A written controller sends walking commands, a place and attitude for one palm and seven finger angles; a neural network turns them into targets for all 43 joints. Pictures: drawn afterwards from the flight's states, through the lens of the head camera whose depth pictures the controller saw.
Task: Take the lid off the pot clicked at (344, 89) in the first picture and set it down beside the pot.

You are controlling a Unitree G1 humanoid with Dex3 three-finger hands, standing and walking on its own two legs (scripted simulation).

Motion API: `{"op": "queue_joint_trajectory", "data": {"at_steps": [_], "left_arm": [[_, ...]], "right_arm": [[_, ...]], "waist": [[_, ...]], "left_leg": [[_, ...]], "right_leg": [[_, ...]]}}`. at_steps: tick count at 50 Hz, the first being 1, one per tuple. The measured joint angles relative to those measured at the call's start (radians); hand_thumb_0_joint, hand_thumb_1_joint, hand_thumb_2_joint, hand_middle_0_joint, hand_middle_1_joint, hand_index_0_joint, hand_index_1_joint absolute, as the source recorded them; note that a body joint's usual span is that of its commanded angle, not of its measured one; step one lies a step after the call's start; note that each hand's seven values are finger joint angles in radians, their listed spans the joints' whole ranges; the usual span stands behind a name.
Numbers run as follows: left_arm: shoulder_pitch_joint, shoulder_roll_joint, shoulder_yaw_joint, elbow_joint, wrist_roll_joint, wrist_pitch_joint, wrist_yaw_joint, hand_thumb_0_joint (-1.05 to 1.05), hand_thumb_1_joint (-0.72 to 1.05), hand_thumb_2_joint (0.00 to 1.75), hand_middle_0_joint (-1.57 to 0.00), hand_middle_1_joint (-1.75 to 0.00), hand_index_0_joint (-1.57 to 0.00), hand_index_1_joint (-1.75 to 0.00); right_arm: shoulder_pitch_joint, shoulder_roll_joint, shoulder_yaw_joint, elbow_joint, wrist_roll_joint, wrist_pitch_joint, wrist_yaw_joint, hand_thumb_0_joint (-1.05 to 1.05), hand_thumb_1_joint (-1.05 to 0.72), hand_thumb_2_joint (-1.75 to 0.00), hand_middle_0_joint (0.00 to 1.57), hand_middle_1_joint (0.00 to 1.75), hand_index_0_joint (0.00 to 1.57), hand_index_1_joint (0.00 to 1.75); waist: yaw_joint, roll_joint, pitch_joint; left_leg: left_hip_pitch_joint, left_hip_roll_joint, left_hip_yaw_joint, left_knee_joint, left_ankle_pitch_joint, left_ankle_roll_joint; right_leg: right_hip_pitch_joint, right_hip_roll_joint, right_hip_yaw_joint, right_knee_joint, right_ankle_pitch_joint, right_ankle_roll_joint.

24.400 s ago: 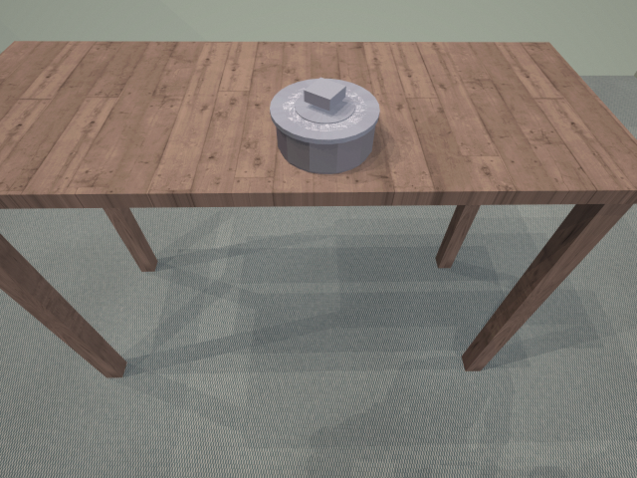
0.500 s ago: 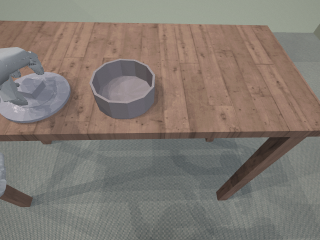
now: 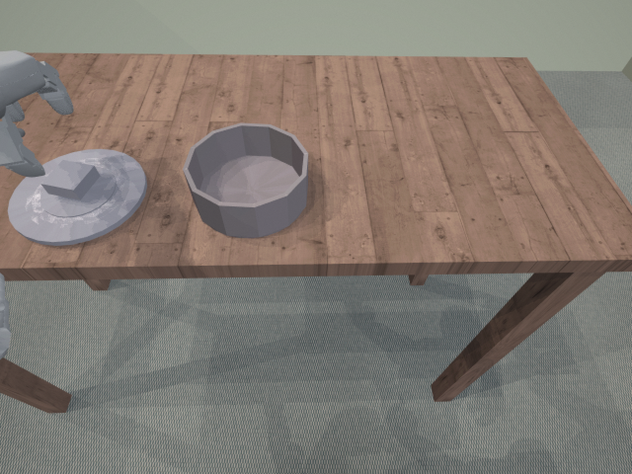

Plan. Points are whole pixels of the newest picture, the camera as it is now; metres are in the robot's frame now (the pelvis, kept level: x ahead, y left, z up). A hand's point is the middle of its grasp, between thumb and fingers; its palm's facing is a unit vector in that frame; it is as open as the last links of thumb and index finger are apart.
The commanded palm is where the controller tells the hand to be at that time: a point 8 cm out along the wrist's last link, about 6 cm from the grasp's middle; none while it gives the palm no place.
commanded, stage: raise the empty hand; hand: left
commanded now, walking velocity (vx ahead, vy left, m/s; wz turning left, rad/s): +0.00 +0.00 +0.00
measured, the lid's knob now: (71, 179) +0.47 +0.31 +0.10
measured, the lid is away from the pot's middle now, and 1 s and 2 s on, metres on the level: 0.23 0.23 0.23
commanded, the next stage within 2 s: draw the hand back to the body in 0.64 s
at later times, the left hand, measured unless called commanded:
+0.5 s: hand out of the picture +0.47 +0.33 +0.24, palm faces -0.23 -0.10 -0.97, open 11.1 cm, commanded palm +0.46 +0.32 +0.31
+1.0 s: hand out of the picture +0.46 +0.31 +0.25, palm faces -0.19 -0.06 -0.98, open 11.1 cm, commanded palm +0.42 +0.31 +0.31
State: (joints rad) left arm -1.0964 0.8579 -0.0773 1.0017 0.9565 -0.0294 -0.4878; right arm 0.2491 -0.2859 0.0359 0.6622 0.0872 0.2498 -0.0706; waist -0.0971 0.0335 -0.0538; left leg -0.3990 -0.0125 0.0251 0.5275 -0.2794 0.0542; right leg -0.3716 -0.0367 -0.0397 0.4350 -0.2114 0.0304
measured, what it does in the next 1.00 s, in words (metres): stands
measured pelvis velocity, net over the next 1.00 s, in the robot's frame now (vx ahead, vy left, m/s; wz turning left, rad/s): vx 0.02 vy -0.01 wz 0.00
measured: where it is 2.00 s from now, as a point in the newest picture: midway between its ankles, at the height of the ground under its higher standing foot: outside the picture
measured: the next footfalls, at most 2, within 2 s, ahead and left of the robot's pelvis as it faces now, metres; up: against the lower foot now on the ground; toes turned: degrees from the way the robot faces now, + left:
none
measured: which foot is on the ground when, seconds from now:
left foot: down 0.00-1.00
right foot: down 0.00-1.00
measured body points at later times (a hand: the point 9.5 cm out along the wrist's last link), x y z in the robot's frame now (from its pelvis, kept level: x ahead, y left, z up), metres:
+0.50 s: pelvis +0.01 -0.01 +0.00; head +0.06 -0.01 +0.45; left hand +0.48 +0.33 +0.30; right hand +0.07 -0.28 -0.12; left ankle -0.02 +0.08 -0.74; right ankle +0.00 -0.15 -0.74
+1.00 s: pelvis +0.02 -0.01 +0.00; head +0.06 -0.03 +0.45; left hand +0.46 +0.31 +0.30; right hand +0.11 -0.28 -0.12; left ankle -0.02 +0.08 -0.74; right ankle +0.00 -0.15 -0.74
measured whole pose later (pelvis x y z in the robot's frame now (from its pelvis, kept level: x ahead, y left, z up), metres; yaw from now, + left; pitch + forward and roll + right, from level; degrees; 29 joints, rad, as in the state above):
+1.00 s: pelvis +0.02 -0.01 +0.00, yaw +0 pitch +8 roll -1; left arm -1.02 0.89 -0.02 0.77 0.94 0.10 -0.55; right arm 0.22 -0.30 0.04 0.62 0.09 0.25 -0.05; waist -0.07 0.06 -0.05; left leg -0.33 -0.01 0.03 0.47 -0.28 0.04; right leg -0.32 -0.03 -0.04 0.41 -0.23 0.03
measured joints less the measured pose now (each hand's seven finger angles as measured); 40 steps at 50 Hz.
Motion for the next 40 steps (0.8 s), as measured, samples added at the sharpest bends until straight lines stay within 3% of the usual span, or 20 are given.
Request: {"op": "queue_joint_trajectory", "data": {"at_steps": [26, 36, 40], "left_arm": [[-0.117, 0.064, -0.002, 0.024, 0.025, 0.08, -0.041, 0.0, -0.11, 0.86, -0.46, -0.66, -0.46, -0.66], [-0.139, 0.064, -0.03, 0.019, 0.032, 0.114, -0.055, 0.0, -0.11, 0.86, -0.46, -0.66, -0.46, -0.66], [-0.106, 0.051, -0.006, -0.051, 0.032, 0.114, -0.054, 0.0, -0.11, 0.86, -0.46, -0.66, -0.47, -0.66]], "right_arm": [[0.0, -0.007, 0.007, 0.007, 0.004, -0.006, 0.007, 0.0, -0.91, -0.9, 0.2, 0.3, 0.2, 0.3], [-0.014, -0.009, 0.009, -0.001, 0.006, -0.007, 0.011, 0.0, -0.91, -0.9, 0.2, 0.3, 0.2, 0.3], [-0.013, -0.008, 0.005, -0.005, 0.001, -0.012, 0.013, 0.0, -0.91, -0.9, 0.2, 0.3, 0.2, 0.3]], "waist": [[-0.005, 0.005, 0.001], [0.005, 0.009, 0.001], [0.009, 0.01, -0.002]], "left_leg": [[0.029, 0.005, 0.003, -0.04, 0.003, -0.008], [0.036, 0.005, 0.0, -0.05, 0.004, -0.011], [0.039, 0.003, -0.003, -0.056, 0.008, -0.013]], "right_leg": [[0.022, 0.007, 0.005, -0.031, 0.001, 0.001], [0.027, 0.006, 0.002, -0.033, -0.004, -0.001], [0.029, 0.005, -0.002, -0.035, -0.005, -0.003]]}}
